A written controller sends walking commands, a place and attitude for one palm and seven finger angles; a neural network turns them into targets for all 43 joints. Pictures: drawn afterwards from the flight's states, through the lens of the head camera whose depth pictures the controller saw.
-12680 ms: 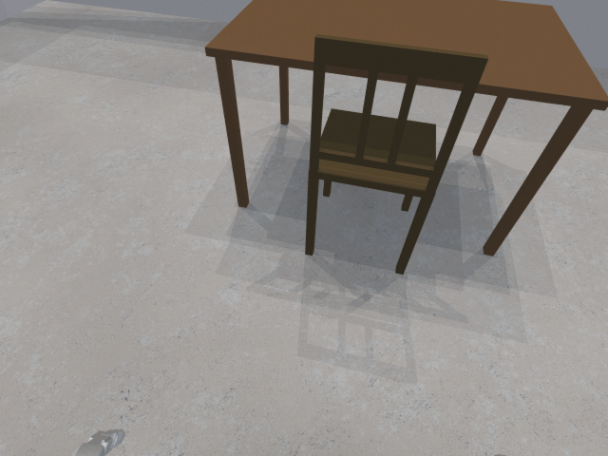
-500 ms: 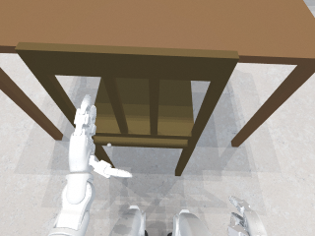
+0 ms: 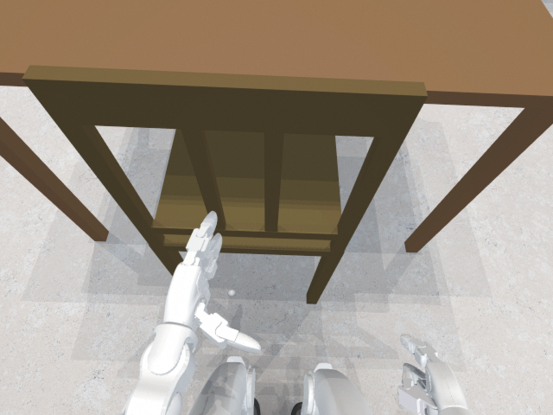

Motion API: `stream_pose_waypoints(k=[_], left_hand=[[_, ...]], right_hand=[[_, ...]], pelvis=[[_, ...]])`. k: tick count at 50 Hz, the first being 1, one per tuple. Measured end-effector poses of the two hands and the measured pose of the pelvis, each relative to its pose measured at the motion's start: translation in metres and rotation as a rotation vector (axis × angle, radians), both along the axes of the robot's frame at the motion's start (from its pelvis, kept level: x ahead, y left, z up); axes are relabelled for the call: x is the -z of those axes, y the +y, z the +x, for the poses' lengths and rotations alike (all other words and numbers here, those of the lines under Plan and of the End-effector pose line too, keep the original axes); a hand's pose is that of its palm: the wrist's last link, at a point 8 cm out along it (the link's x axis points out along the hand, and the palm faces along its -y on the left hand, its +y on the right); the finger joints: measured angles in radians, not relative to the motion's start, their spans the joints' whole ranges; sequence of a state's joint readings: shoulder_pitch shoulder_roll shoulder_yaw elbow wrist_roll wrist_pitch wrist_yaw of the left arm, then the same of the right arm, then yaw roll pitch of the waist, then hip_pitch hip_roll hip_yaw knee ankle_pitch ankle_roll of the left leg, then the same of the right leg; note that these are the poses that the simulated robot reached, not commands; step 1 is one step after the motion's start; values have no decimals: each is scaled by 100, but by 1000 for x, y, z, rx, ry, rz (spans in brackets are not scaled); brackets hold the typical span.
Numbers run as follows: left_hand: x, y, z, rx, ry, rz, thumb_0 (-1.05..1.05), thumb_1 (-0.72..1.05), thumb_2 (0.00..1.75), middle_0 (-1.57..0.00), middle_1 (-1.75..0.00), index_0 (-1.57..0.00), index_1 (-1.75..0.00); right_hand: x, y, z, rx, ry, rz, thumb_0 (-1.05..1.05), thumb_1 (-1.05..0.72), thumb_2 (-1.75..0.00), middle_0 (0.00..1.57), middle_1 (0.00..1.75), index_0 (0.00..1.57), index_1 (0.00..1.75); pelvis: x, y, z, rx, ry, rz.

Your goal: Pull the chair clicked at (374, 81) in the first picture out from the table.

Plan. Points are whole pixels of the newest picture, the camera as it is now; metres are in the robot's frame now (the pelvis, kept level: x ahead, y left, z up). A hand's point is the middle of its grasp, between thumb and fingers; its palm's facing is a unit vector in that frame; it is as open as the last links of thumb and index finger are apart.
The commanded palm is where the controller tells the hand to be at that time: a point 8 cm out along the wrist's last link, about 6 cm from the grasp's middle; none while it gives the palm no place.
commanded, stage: aim the fingers beside a spindle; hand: left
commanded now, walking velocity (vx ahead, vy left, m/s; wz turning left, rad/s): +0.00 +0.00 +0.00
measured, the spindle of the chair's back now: (208, 186) +0.44 +0.12 +0.02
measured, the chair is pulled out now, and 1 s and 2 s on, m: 0.00 0.00 0.00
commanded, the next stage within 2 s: push the fingers through the gap in 0.50 s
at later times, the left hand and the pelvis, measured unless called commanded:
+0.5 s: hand (189, 254) +0.31 +0.12 +0.06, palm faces +0.10 -0.99 -0.05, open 16.9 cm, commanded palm +0.28 +0.16 +0.02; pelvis +0.00 +0.00 +0.00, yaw +0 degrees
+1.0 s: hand (218, 260) +0.33 +0.10 +0.00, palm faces -0.07 -1.00 +0.00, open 16.9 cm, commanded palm +0.32 +0.15 +0.01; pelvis +0.00 +0.00 -0.01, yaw +0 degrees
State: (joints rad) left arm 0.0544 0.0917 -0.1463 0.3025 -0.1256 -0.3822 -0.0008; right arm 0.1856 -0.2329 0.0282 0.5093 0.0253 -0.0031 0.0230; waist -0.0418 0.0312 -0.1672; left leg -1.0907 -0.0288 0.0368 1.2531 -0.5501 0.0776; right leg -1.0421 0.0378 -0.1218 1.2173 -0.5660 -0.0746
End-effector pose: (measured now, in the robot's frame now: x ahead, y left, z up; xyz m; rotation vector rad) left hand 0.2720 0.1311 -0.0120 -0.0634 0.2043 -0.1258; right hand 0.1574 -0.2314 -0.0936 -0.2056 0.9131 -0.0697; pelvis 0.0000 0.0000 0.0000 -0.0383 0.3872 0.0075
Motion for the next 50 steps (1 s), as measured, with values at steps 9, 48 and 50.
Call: stream_pose_waypoints(k=[9,48,50], left_hand=[[-66,48,16,-226,-335,128,-1,-49,30,-6,-9,-6,-9],[-18,32,45,-105,-151,109,-1,-49,31,-5,-8,-5,-8],[-12,20,40,-56,-84,71,-1,-49,31,-5,-8,-5,-8]], right_hand=[[4,-1,-5,-23,19,6,1,-91,-89,20,30,20,30],[22,-3,-12,-11,77,13,1,-91,-89,20,30,20,30],[18,-2,-16,11,82,12,1,-91,-89,20,30,20,30]], pelvis=[[-1,-2,0,2,-11,6],[10,-1,-4,-4,16,-3],[5,0,-3,-3,11,-4]])
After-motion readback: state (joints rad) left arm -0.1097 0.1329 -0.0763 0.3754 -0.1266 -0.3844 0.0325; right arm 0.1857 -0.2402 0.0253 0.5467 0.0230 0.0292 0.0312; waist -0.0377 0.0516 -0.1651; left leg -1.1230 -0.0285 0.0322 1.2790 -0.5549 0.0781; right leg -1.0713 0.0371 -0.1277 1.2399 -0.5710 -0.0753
